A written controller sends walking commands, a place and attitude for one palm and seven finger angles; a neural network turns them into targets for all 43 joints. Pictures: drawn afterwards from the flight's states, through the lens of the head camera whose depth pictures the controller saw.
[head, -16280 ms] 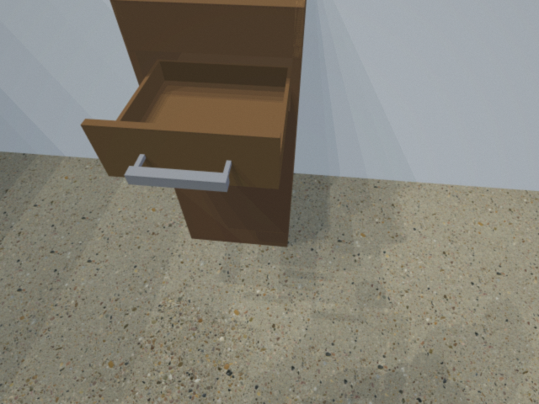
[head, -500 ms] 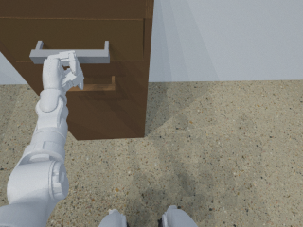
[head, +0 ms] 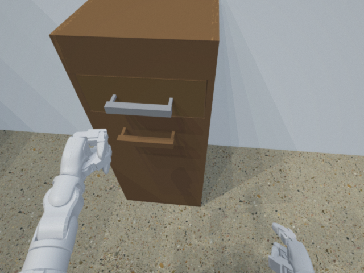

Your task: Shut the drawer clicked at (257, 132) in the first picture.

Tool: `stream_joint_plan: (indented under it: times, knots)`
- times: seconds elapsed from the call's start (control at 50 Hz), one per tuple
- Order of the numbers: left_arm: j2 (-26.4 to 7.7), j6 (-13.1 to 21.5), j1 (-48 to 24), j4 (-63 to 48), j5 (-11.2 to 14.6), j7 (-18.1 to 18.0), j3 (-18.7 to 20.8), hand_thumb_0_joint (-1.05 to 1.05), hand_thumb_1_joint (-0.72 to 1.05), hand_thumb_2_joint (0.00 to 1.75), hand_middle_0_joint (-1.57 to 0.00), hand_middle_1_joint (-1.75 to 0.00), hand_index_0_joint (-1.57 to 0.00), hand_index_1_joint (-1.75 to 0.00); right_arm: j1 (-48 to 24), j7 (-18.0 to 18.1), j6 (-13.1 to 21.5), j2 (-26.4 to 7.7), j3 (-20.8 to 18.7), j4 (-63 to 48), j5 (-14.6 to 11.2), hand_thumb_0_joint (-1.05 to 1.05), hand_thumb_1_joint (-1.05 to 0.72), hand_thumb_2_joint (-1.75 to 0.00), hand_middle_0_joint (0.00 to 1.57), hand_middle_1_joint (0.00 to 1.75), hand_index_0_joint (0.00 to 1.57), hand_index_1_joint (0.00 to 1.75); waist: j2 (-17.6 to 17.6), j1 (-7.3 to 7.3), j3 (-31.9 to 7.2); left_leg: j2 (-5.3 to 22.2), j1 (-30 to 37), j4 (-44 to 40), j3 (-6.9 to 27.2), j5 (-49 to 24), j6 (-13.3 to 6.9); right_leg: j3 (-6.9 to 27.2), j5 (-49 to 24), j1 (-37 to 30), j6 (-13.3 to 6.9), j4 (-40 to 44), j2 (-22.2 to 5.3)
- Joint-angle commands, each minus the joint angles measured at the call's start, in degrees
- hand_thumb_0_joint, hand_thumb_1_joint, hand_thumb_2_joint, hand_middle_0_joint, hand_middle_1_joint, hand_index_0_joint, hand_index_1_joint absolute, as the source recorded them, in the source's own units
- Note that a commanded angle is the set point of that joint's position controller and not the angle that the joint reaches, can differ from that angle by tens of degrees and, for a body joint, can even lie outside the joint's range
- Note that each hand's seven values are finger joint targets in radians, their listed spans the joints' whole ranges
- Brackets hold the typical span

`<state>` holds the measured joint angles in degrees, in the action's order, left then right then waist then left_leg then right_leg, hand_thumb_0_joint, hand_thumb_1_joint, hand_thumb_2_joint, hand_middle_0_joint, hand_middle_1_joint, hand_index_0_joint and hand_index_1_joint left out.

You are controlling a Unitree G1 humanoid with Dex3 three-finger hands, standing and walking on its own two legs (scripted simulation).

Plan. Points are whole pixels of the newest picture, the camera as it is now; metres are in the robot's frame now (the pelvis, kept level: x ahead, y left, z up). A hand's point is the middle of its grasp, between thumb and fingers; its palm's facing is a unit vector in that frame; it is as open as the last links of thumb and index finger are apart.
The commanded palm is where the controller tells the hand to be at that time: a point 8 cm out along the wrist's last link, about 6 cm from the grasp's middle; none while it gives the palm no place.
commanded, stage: draw the hand back to the body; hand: left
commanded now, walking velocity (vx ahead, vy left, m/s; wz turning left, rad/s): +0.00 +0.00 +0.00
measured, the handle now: (140, 104) +0.57 +0.16 +0.03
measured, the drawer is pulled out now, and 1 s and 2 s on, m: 0.00 0.00 0.00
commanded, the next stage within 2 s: step back with the hand held close in 0.80 s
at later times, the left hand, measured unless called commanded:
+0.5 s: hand (46, 194) +0.21 +0.23 +0.16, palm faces +0.33 -0.88 -0.34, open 3.2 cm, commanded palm +0.16 +0.27 +0.18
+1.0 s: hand (12, 207) +0.18 +0.25 +0.18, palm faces +0.40 -0.83 -0.40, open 3.2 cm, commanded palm +0.12 +0.29 +0.19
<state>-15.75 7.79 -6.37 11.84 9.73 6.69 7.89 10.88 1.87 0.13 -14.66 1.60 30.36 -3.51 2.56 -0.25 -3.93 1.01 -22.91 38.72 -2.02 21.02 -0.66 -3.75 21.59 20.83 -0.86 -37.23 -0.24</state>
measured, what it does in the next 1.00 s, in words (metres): stands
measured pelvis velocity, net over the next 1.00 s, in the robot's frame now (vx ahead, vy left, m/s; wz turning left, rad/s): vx -0.01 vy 0.01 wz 0.00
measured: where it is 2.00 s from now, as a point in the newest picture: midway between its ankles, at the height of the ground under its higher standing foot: outside the picture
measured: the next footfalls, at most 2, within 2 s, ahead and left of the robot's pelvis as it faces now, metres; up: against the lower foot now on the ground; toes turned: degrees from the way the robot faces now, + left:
none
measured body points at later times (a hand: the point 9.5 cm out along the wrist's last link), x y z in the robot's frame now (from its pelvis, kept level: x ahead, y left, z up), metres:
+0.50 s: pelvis +0.00 +0.00 +0.02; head -0.02 -0.02 +0.47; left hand +0.19 +0.27 +0.18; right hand +0.18 -0.22 -0.07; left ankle -0.01 +0.11 -0.72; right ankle -0.03 -0.11 -0.72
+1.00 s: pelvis -0.01 +0.01 +0.02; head -0.02 -0.01 +0.47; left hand +0.15 +0.29 +0.21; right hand +0.19 -0.21 -0.06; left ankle -0.01 +0.11 -0.72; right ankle -0.03 -0.11 -0.72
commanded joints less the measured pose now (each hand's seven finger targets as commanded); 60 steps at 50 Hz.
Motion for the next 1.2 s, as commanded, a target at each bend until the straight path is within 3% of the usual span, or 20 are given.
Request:
stream_joint_plan:
  times: [0.0,0.06,0.08,0.1,0.18,0.3,0.34,0.38,0.52,0.6,0.64,0.7,0.82,0.88,0.9,0.92,0.96,0.98,1.12,1.18]
  knots:
    - [-9.35,0.0,-8.84,-18.86,-3.65,-8.34,2.21,0.0,0.9,0.9,-1.4,-1.6,-1.4,-1.6,-4.97,2.03,1.16,-5.71,-1.74,-7.05,0.81,0.0,-0.9,-0.9,0.2,0.3,0.2,0.3,-3.61,0.37,-8.53,-0.67,12.21,-9.88,1.11,-16.35,-1.62,2.78,-19.31,-7.9,-0.22,10.04,0.27]
    - [-9.85,-1.1,-6.19,-23.45,-4.62,-10.68,3.32,0.0,0.9,0.9,-1.4,-1.6,-1.4,-1.6,-6.39,2.54,1.25,-4.91,-1.07,-6.73,1.38,0.0,-0.9,-0.9,0.2,0.3,0.2,0.3,-0.6,0.74,-7.03,-0.63,15.4,-12.68,0.96,-17.32,-1.56,2.73,-19.99,-10.62,-0.34,12.23,0.0]
    - [-9.9,-1.25,-5.91,-24.63,-4.99,-11.23,3.48,0.0,0.9,0.9,-1.4,-1.6,-1.4,-1.6,-6.72,2.62,1.34,-4.84,-0.9,-6.52,1.5,0.0,-0.9,-0.9,0.2,0.3,0.2,0.3,-0.13,0.79,-6.65,-0.64,16.3,-13.59,1.11,-17.39,-1.4,2.59,-19.44,-11.08,-0.42,13.02,0.14]
    - [-10.61,-1.52,-4.62,-25.05,-5.11,-11.55,3.85,0.0,0.9,0.9,-1.4,-1.6,-1.4,-1.6,-7.06,2.76,1.42,-5.15,-0.93,-6.04,1.78,0.0,-0.9,-0.9,0.2,0.3,0.2,0.3,-2.27,1.0,-5.71,-0.57,16.62,-14.19,0.95,-17.16,-1.67,2.71,-18.85,-11.34,-0.26,14.15,0.39]
    - [-9.87,-1.49,0.9,-30.14,-5.42,-12.52,4.38,0.0,0.9,0.9,-1.4,-1.6,-1.4,-1.6,-8.01,2.65,2.41,-4.54,-0.59,-5.93,2.3,0.0,-0.9,-0.9,0.2,0.3,0.2,0.3,0.69,1.64,-4.66,-0.65,19.31,-16.6,1.22,-18.11,-1.39,2.46,-18.83,-13.98,-0.5,15.96,0.22]
    - [-10.67,-1.01,13.68,-35.95,-5.45,-12.6,7.22,0.0,0.9,0.9,-1.4,-1.6,-1.4,-1.6,-8.55,1.95,3.58,-4.65,-1.09,-5.37,2.98,0.0,-0.9,-0.9,0.2,0.3,0.2,0.3,-1.36,2.71,-2.53,-0.46,20.26,-17.57,1.17,-21.36,-1.32,2.21,-21.12,-16.05,-0.39,17.49,0.55]
    - [-10.26,-0.59,15.67,-39.41,-5.45,-12.67,7.49,0.0,0.9,0.9,-1.4,-1.6,-1.4,-1.6,-8.6,1.74,3.97,-4.35,-1.2,-5.6,2.96,0.0,-0.9,-0.9,0.2,0.3,0.2,0.3,0.71,2.6,-2.01,-0.43,20.46,-17.85,1.22,-21.04,-1.18,2.23,-20.59,-16.09,-0.4,17.55,0.26]
    - [-11.22,-0.27,19.65,-41.13,-5.32,-12.91,9.6,0.0,0.9,0.9,-1.4,-1.6,-1.4,-1.6,-8.4,1.68,4.42,-4.25,-1.51,-5.49,3.15,0.0,-0.9,-0.9,0.2,0.3,0.2,0.3,-1.53,2.91,-1.7,-0.36,20.11,-17.69,1.12,-20.9,-1.34,1.98,-20.61,-16.12,-0.21,17.56,0.24]
    - [-12.74,1.36,29.3,-48.95,-5.17,-13.35,13.38,0.0,0.9,0.9,-1.4,-1.6,-1.4,-1.6,-8.1,1.71,6.5,-4.01,-2.11,-5.45,3.07,0.0,-0.9,-0.9,0.2,0.3,0.2,0.3,1.04,3.33,0.02,-0.29,19.4,-17.3,0.93,-19.23,-1.24,2.41,-18.68,-15.33,-0.08,18.52,0.13]
    - [-13.93,1.8,34.76,-51.15,-5.32,-13.67,16.26,0.0,0.9,0.9,-1.4,-1.6,-1.4,-1.6,-7.84,2.1,7.74,-4.07,-2.53,-5.19,3.02,0.0,-0.9,-0.9,0.2,0.3,0.2,0.3,-0.1,4.11,0.97,-0.15,19.22,-16.85,1.07,-19.76,-1.19,2.27,-18.8,-14.57,-0.09,18.96,0.72]
    - [-11.05,1.67,33.14,-49.5,-5.46,-13.4,13.37,0.0,0.9,0.9,-1.4,-1.6,-1.4,-1.6,-7.33,2.12,7.88,-4.1,-2.4,-4.63,3.07,0.0,-0.9,-0.9,0.2,0.3,0.2,0.3,-0.33,3.03,4.03,-0.13,18.43,-17.24,1.13,-17.93,-1.26,2.08,-16.95,-12.82,0.04,19.0,0.54]
    - [-10.99,1.61,31.52,-48.35,-5.79,-13.56,12.97,0.0,0.9,0.9,-1.4,-1.6,-1.4,-1.6,-7.18,2.46,8.13,-4.51,-2.66,-4.11,3.14,0.0,-0.9,-0.9,0.2,0.3,0.2,0.3,-1.12,2.88,5.21,-0.12,18.64,-17.54,1.21,-15.51,-1.5,2.4,-13.81,-11.65,0.03,20.18,0.66]
    - [-12.38,1.94,30.87,-50.77,-5.87,-14.06,14.34,0.0,0.9,0.9,-1.4,-1.6,-1.4,-1.6,-7.31,2.81,9.0,-4.16,-2.2,-4.32,3.52,0.0,-0.9,-0.9,0.2,0.3,0.2,0.3,1.08,3.86,1.26,-0.28,19.33,-17.76,1.75,-16.64,-1.32,2.61,-15.25,-14.73,-0.3,18.93,0.24]
    - [-12.17,1.77,31.51,-50.73,-5.89,-14.01,14.47,0.0,0.9,0.9,-1.4,-1.6,-1.4,-1.6,-7.56,2.65,9.15,-3.99,-2.08,-4.25,3.55,0.0,-0.9,-0.9,0.2,0.3,0.2,0.3,1.15,4.04,2.13,-0.28,18.91,-17.75,1.81,-17.89,-1.09,2.42,-16.61,-14.96,-0.37,18.65,0.43]
    - [-12.63,1.56,31.39,-50.78,-5.98,-13.99,14.76,0.0,0.9,0.9,-1.4,-1.6,-1.4,-1.6,-7.75,2.69,9.22,-4.14,-2.08,-4.17,3.54,0.0,-0.9,-0.9,0.2,0.3,0.2,0.3,2.18,4.19,2.65,-0.21,19.04,-17.83,1.85,-17.77,-0.95,2.59,-16.32,-14.62,-0.44,19.28,0.69]
    - [-20.63,4.16,24.07,-56.29,-5.97,-14.15,22.8,0.0,0.9,0.9,-1.4,-1.6,-1.4,-1.6,-7.15,2.22,7.58,-5.92,-2.38,-6.1,3.53,0.0,-0.9,-0.9,0.2,0.3,0.2,0.3,0.19,1.37,7.04,0.67,13.32,-16.9,2.91,-13.57,-2.3,7.91,-18.01,-10.42,-0.15,21.96,-2.08]
    - [-12.97,4.23,34.58,-47.79,-6.25,-13.11,17.21,0.0,0.9,0.9,-1.4,-1.6,-1.4,-1.6,-6.46,1.9,5.52,-4.92,-2.86,-5.06,3.84,0.0,-0.9,-0.9,0.2,0.3,0.2,0.3,-2.95,1.09,6.41,0.81,14.03,-15.94,2.9,-13.92,-2.25,7.61,-17.38,-9.1,-0.03,22.48,-3.25]
    - [-12.1,4.43,36.22,-48.31,-6.26,-12.88,16.31,0.0,0.9,0.9,-1.4,-1.6,-1.4,-1.6,-6.29,1.63,4.76,-5.13,-3.15,-5.41,3.92,0.0,-0.9,-0.9,0.2,0.3,0.2,0.3,-2.9,0.92,4.82,1.15,13.92,-15.96,2.83,-16.03,-2.25,6.8,-19.16,-10.05,0.16,21.59,-3.28]
    - [-14.83,5.43,42.06,-52.8,-5.89,-13.32,18.63,0.0,0.9,0.9,-1.4,-1.6,-1.4,-1.6,-6.12,2.0,1.56,-5.16,-4.58,-7.8,3.31,0.0,-0.9,-0.9,0.2,0.3,0.2,0.3,-0.36,0.89,-5.21,2.79,14.85,-15.7,3.04,-30.58,-2.26,3.65,-29.37,-14.31,1.54,14.88,-2.21]
    - [-16.25,5.69,43.22,-55.29,-5.73,-13.81,20.09,0.0,0.9,0.9,-1.4,-1.6,-1.4,-1.6,-5.75,2.25,1.08,-5.18,-4.99,-8.71,3.11,0.0,-0.9,-0.9,0.2,0.3,0.2,0.3,-0.73,0.91,-7.11,3.41,13.44,-15.0,3.23,-32.88,-2.26,3.69,-31.61,-15.17,1.79,12.61,-1.89]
